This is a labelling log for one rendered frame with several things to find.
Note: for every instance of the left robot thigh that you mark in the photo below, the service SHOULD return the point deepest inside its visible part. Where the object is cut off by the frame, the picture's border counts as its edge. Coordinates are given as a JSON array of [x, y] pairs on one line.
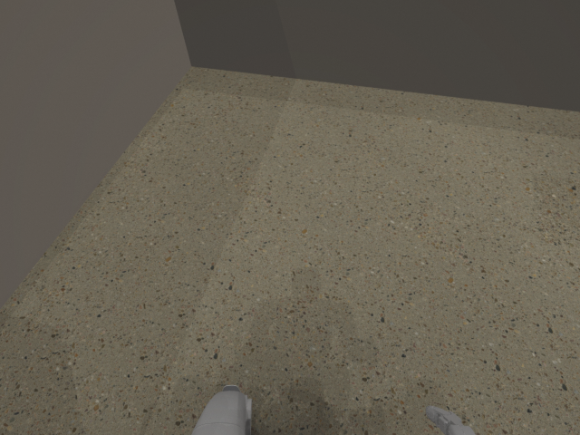
[[227, 413]]

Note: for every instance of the left robot shin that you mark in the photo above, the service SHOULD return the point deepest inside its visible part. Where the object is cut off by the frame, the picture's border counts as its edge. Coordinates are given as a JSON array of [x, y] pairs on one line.
[[231, 388]]

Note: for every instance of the right robot hand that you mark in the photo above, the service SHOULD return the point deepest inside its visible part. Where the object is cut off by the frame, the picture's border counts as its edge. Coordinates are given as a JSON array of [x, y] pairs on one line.
[[448, 422]]

